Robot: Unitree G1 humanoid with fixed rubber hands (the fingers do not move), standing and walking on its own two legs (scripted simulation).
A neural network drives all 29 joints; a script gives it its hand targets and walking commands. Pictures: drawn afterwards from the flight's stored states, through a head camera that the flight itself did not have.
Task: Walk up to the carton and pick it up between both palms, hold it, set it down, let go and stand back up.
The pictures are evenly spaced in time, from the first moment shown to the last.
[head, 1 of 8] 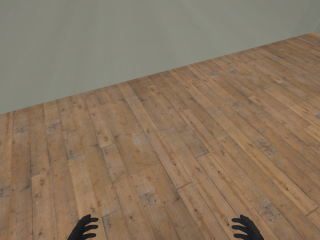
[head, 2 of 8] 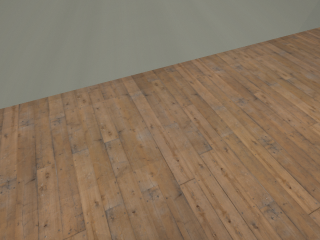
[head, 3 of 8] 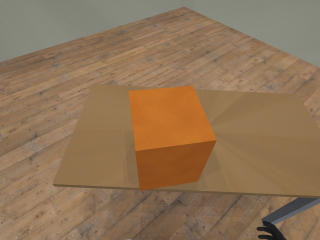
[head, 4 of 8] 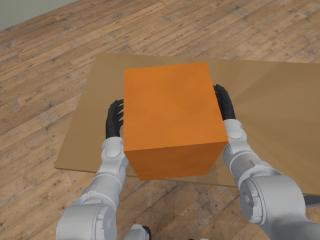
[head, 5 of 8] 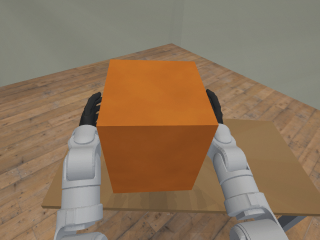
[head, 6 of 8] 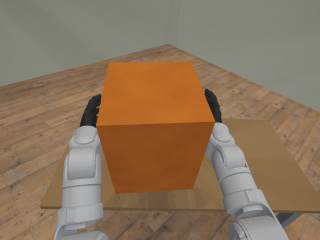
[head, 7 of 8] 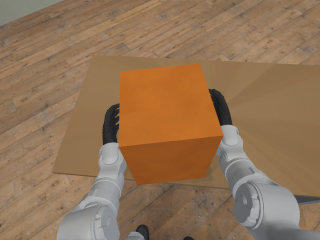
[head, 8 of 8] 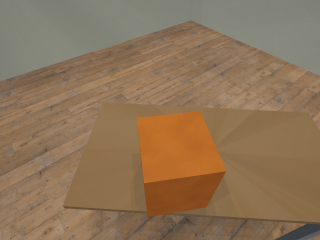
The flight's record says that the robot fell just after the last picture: no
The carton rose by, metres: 0.22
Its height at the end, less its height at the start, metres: +0.00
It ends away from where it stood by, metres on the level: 0.01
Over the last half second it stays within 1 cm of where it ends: yes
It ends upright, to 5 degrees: yes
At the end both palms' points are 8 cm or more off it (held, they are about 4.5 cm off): yes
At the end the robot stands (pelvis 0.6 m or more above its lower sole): yes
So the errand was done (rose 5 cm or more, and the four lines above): yes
